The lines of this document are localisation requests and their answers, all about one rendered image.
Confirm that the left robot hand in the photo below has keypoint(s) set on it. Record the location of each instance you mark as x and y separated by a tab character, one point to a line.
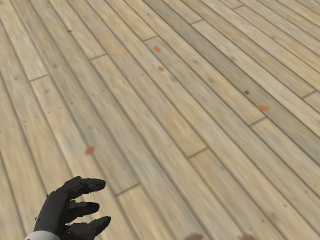
59	209

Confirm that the robot left forearm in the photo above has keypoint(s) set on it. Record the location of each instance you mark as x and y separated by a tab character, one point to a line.
42	235

